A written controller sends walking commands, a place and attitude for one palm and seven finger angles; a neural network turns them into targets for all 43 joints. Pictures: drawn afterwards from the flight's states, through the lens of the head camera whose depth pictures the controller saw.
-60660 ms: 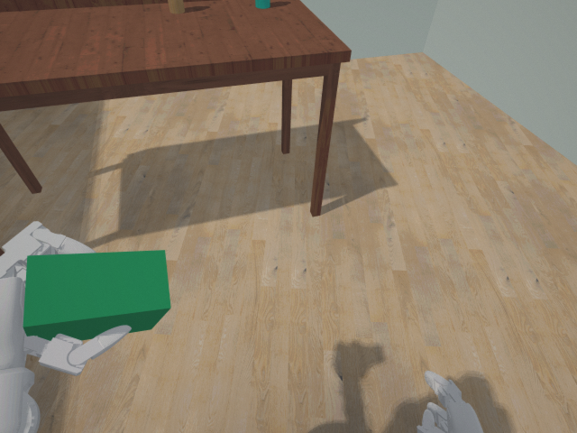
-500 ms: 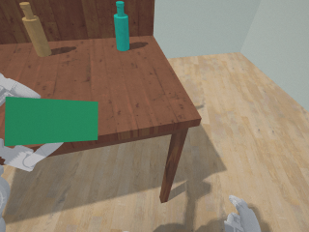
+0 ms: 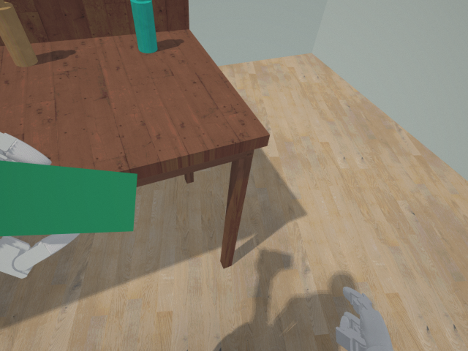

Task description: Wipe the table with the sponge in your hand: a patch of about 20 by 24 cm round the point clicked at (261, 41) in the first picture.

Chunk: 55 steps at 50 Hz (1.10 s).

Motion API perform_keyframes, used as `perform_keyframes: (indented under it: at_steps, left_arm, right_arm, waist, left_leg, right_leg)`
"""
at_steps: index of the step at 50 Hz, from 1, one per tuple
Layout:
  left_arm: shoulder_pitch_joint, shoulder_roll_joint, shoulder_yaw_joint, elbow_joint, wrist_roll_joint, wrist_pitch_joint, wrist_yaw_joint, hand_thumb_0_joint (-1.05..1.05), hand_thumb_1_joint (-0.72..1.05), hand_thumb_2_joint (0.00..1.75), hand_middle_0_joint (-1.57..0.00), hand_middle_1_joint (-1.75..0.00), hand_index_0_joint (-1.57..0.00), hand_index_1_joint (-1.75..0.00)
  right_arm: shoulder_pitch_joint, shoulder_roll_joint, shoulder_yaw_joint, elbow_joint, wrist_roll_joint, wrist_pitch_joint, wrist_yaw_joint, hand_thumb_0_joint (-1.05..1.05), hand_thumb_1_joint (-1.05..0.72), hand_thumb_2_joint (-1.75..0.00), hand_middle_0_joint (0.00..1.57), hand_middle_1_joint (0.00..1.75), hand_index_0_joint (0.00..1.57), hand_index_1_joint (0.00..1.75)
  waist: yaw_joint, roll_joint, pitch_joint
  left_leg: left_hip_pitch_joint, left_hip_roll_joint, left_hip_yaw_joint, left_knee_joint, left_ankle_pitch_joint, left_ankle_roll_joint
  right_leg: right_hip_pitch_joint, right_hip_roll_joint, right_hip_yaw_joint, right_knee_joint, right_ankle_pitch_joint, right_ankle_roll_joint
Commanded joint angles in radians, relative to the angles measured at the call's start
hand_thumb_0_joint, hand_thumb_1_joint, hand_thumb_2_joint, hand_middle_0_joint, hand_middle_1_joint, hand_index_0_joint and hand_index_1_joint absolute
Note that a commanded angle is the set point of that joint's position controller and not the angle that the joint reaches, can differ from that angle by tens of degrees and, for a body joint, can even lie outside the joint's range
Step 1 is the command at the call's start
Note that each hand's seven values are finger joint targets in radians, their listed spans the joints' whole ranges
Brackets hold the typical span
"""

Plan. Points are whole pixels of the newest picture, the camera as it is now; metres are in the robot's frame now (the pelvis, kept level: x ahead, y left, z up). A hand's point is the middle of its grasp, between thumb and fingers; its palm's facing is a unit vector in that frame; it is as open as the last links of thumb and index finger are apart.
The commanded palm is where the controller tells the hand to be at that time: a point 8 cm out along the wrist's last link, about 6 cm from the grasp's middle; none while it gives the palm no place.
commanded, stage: stop stepping back and stand still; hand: left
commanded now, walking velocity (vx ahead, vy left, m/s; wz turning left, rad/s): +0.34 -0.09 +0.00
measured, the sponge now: (82, 200) +0.24 +0.20 +0.20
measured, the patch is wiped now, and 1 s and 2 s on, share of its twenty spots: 1.00 1.00 1.00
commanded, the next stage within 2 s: stand and wait in 0.76 s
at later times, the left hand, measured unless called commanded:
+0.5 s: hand out of the picture +0.09 +0.22 +0.24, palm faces +0.48 -0.81 -0.33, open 10.3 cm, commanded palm +0.03 +0.26 +0.25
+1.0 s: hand out of the picture +0.08 +0.24 +0.24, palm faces +0.49 -0.80 -0.34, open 10.3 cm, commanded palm +0.03 +0.29 +0.25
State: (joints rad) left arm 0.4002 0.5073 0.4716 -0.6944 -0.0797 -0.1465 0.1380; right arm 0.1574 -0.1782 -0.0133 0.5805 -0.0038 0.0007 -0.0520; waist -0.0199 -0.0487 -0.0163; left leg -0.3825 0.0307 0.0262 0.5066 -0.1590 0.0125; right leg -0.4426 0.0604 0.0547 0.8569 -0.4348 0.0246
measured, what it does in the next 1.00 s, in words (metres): walks backwards: right foot, then left foot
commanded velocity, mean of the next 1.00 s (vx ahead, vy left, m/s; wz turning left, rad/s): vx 0.16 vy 0.02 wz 0.00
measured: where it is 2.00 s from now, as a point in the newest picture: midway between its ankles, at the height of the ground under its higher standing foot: outside the picture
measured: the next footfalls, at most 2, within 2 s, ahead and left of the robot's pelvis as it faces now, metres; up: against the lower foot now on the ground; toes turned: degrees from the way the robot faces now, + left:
right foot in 0.14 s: -0.07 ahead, -0.09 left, +0.00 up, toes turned -2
left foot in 0.32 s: +0.00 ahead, +0.14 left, +0.00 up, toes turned +0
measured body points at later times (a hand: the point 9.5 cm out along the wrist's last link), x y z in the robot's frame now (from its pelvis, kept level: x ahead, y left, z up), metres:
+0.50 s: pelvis -0.12 -0.02 -0.02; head -0.18 -0.03 +0.43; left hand +0.06 +0.26 +0.25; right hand +0.01 -0.24 -0.11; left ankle -0.07 +0.13 -0.71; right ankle -0.11 -0.08 -0.74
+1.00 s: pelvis -0.13 +0.01 -0.01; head -0.14 +0.00 +0.44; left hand +0.05 +0.28 +0.25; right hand +0.05 -0.22 -0.09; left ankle -0.12 +0.15 -0.74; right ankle -0.11 -0.08 -0.74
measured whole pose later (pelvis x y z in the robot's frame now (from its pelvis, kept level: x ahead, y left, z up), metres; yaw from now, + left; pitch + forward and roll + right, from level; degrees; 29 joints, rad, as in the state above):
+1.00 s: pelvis -0.13 +0.01 -0.01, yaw +2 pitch -2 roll +0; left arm 0.36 0.39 0.40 -0.60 -0.06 -0.14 0.16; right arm 0.21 -0.21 0.01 0.63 0.01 -0.07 -0.05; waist 0.00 0.02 0.00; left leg -0.25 0.06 0.02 0.58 -0.30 -0.03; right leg -0.25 0.01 -0.08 0.57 -0.29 -0.04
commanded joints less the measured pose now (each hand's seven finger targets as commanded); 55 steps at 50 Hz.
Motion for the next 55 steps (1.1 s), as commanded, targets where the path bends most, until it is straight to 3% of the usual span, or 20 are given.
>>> perform_keyframes:
  at_steps: [1,4,5,6,7,9,13,15,17,21,22,23,24,30,35,39,42,45,48,55]
  left_arm:
    - [-0.054,0.069,0.058,-0.195,-0.008,-0.029,0.036,0.0,0.1,1.3,-1.2,-1.6,-1.2,-1.6]
    - [-0.141,0.066,0.024,-0.176,0.013,-0.021,0.041,0.0,0.1,1.3,-1.2,-1.6,-1.2,-1.6]
    - [-0.16,0.083,0.023,-0.157,0.022,-0.021,0.038,0.0,0.1,1.3,-1.2,-1.6,-1.2,-1.6]
    - [-0.191,0.108,0.036,-0.138,0.02,-0.023,0.035,0.0,0.1,1.3,-1.2,-1.6,-1.2,-1.6]
    - [-0.265,0.149,0.065,-0.167,0.016,-0.031,0.041,0.0,0.1,1.3,-1.2,-1.6,-1.2,-1.6]
    - [-0.311,0.103,0.021,-0.12,0.015,-0.03,0.035,0.0,0.1,1.3,-1.2,-1.6,-1.2,-1.6]
    - [-0.356,0.067,-0.019,0.021,0.024,-0.016,0.039,0.0,0.1,1.3,-1.2,-1.6,-1.2,-1.6]
    - [-0.37,0.051,-0.01,0.024,0.018,-0.023,0.045,0.0,0.1,1.3,-1.2,-1.6,-1.2,-1.6]
    - [-0.363,0.117,0.051,-0.004,0.014,-0.021,0.043,0.0,0.1,1.3,-1.2,-1.6,-1.2,-1.6]
    - [-0.156,0.053,0.01,0.01,0.012,-0.004,0.024,0.0,0.1,1.3,-1.2,-1.6,-1.2,-1.6]
    - [-0.14,0.065,0.014,-0.036,0.023,-0.007,0.019,0.0,0.1,1.3,-1.2,-1.6,-1.2,-1.6]
    - [-0.143,0.099,0.033,-0.062,0.03,-0.014,0.011,0.0,0.1,1.3,-1.2,-1.6,-1.2,-1.6]
    - [-0.275,0.117,0.041,-0.137,0.009,-0.044,-0.007,0.0,0.1,1.3,-1.2,-1.6,-1.2,-1.6]
    - [-0.267,0.113,0.063,-0.037,0.019,-0.068,0.011,0.0,0.1,1.3,-1.2,-1.6,-1.2,-1.6]
    - [-0.266,0.065,0.012,0.05,0.012,-0.049,0.042,0.0,0.1,1.3,-1.2,-1.6,-1.2,-1.6]
    - [-0.236,0.056,0.019,-0.003,0.01,-0.041,0.042,0.0,0.1,1.3,-1.2,-1.6,-1.2,-1.6]
    - [-0.24,0.097,0.06,-0.093,0.021,-0.041,0.037,0.0,0.1,1.3,-1.2,-1.6,-1.2,-1.6]
    - [-0.209,0.101,0.071,-0.126,0.022,-0.053,0.043,0.0,0.1,1.3,-1.2,-1.6,-1.2,-1.6]
    - [-0.18,0.101,0.078,-0.14,0.018,-0.065,0.044,0.0,0.1,1.3,-1.2,-1.6,-1.2,-1.6]
    - [-0.15,0.071,0.072,-0.08,0.014,-0.056,0.036,0.0,0.1,1.3,-1.2,-1.6,-1.2,-1.6]
  right_arm:
    - [-0.067,-0.146,-0.037,-0.115,0.019,-0.081,0.006,0.0,-0.9,-0.9,0.2,0.3,0.2,0.3]
    - [-0.088,-0.151,-0.02,-0.126,0.009,-0.084,-0.008,0.0,-0.9,-0.9,0.2,0.3,0.2,0.3]
    - [-0.079,-0.14,-0.021,-0.121,0.006,-0.075,-0.008,0.0,-0.9,-0.9,0.2,0.3,0.2,0.3]
    - [-0.083,-0.137,-0.027,-0.115,0.001,-0.066,-0.009,0.0,-0.9,-0.9,0.2,0.3,0.2,0.3]
    - [-0.085,-0.156,-0.02,-0.101,-0.009,-0.063,-0.011,0.0,-0.9,-0.9,0.2,0.3,0.2,0.3]
    - [-0.056,-0.153,-0.028,-0.069,0.009,-0.078,-0.012,0.0,-0.9,-0.9,0.2,0.3,0.2,0.3]
    - [-0.07,-0.139,0.005,-0.059,0.004,-0.057,-0.04,0.0,-0.9,-0.9,0.2,0.3,0.2,0.3]
    - [-0.04,-0.18,0.004,-0.086,-0.002,-0.065,-0.05,0.0,-0.9,-0.9,0.2,0.3,0.2,0.3]
    - [-0.026,-0.158,-0.009,-0.122,0.011,-0.072,-0.046,0.0,-0.9,-0.9,0.2,0.3,0.2,0.3]
    - [-0.094,-0.134,0.01,-0.097,0.006,-0.081,-0.01,0.0,-0.9,-0.9,0.2,0.3,0.2,0.3]
    - [-0.106,-0.13,0.005,-0.117,0.005,-0.074,-0.01,0.0,-0.9,-0.9,0.2,0.3,0.2,0.3]
    - [-0.1,-0.115,-0.009,-0.129,0.004,-0.067,-0.004,0.0,-0.9,-0.9,0.2,0.3,0.2,0.3]
    - [-0.102,-0.156,-0.008,-0.103,-0.006,-0.084,-0.009,0.0,-0.9,-0.9,0.2,0.3,0.2,0.3]
    - [-0.042,-0.118,-0.009,-0.057,0.005,-0.105,-0.031,0.0,-0.9,-0.9,0.2,0.3,0.2,0.3]
    - [-0.041,-0.125,-0.007,-0.079,0.01,-0.119,-0.047,0.0,-0.9,-0.9,0.2,0.3,0.2,0.3]
    - [-0.039,-0.177,-0.027,-0.113,0.019,-0.107,-0.033,0.0,-0.9,-0.9,0.2,0.3,0.2,0.3]
    - [-0.051,-0.155,-0.018,-0.119,0.019,-0.106,-0.027,0.0,-0.9,-0.9,0.2,0.3,0.2,0.3]
    - [-0.054,-0.143,-0.016,-0.102,0.013,-0.118,-0.016,0.0,-0.9,-0.9,0.2,0.3,0.2,0.3]
    - [-0.056,-0.138,-0.019,-0.097,0.014,-0.122,-0.012,0.0,-0.9,-0.9,0.2,0.3,0.2,0.3]
    - [-0.066,-0.142,-0.017,-0.11,0.02,-0.106,-0.008,0.0,-0.9,-0.9,0.2,0.3,0.2,0.3]
  waist:
    - [0.017,0.276,-0.181]
    - [0.02,0.318,-0.093]
    - [0.014,0.156,-0.086]
    - [0.012,-0.052,-0.055]
    - [0.013,-0.046,-0.048]
    - [-0.008,-0.137,-0.055]
    - [-0.006,0.061,0.024]
    - [0.003,0.344,0.034]
    - [0.012,0.372,-0.073]
    - [0.046,0.289,-0.016]
    - [0.064,0.15,0.01]
    - [0.065,-0.236,0.03]
    - [0.023,-0.159,0.053]
    - [0.007,0.035,-0.008]
    - [0.024,-0.062,-0.017]
    - [0.03,0.087,-0.053]
    - [0.02,0.156,0.01]
    - [0.018,0.027,-0.049]
    - [0.016,0.11,-0.117]
    - [0.023,0.122,-0.12]
  left_leg:
    - [0.075,0.215,-0.182,-0.236,-0.044,0.073]
    - [-0.159,0.094,-0.109,-0.254,-0.473,0.002]
    - [-0.136,0.013,-0.05,-0.079,-0.431,-0.022]
    - [-0.035,-0.038,-0.033,0.276,-0.277,-0.037]
    - [-0.002,-0.018,-0.069,0.459,-0.187,-0.033]
    - [-0.016,0.012,-0.086,0.497,-0.162,-0.019]
    - [0.178,0.045,-0.029,0.154,-0.283,0.022]
    - [0.094,0.146,-0.322,-0.191,-0.652,0.1]
    - [-0.062,0.274,-0.504,-0.388,-0.766,0.15]
    - [-0.313,0.151,-0.217,-0.174,-0.607,0.071]
    - [-0.407,0.046,-0.093,0.094,-0.543,0.038]
    - [-0.501,-0.05,-0.012,0.559,-0.401,0.004]
    - [-0.414,-0.02,-0.095,0.757,-0.254,-0.017]
    - [-0.098,0.044,-0.008,0.384,-0.132,0.003]
    - [0.156,0.005,0.056,0.047,-0.228,0.035]
    - [0.202,0.128,-0.179,-0.053,-0.149,0.096]
    - [0.024,0.082,-0.122,-0.057,-0.317,0.063]
    - [0.042,0.041,-0.057,0.046,-0.07,0.029]
    - [0.142,0.051,-0.065,0.01,0.114,0.018]
    - [0.148,0.104,-0.101,-0.052,0.157,0.031]
  right_leg:
    - [0.138,-0.022,-0.052,-0.062,-0.047,-0.009]
    - [0.382,0.001,-0.132,-0.388,0.006,-0.057]
    - [0.328,-0.073,-0.035,-0.535,-0.024,-0.108]
    - [0.081,-0.267,0.266,-0.702,-0.164,-0.196]
    - [-0.04,-0.408,0.393,-0.761,-0.119,-0.257]
    - [-0.015,-0.346,0.266,-0.673,-0.099,-0.213]
    - [-0.181,-0.262,0.105,-0.487,-0.285,-0.159]
    - [-0.142,-0.052,-0.059,-0.181,-0.222,-0.084]
    - [0.053,0.023,-0.165,0.212,-0.123,-0.048]
    - [0.4,-0.01,-0.144,-0.213,-0.09,-0.074]
    - [0.461,-0.059,-0.039,-0.432,-0.103,-0.099]
    - [0.401,-0.343,0.48,-0.716,-0.288,-0.188]
    - [0.221,-0.412,0.554,-0.783,-0.157,-0.199]
    - [0.109,-0.321,0.193,-0.658,-0.07,-0.171]
    - [0.077,-0.276,0.163,-0.582,-0.212,-0.136]
    - [0.107,-0.123,0.048,-0.368,0.076,-0.053]
    - [0.141,-0.127,0.054,-0.449,-0.006,-0.054]
    - [0.249,-0.207,0.126,-0.477,0.243,-0.093]
    - [0.286,-0.195,0.075,-0.399,0.498,-0.082]
    - [0.294,-0.098,-0.026,-0.391,0.421,-0.033]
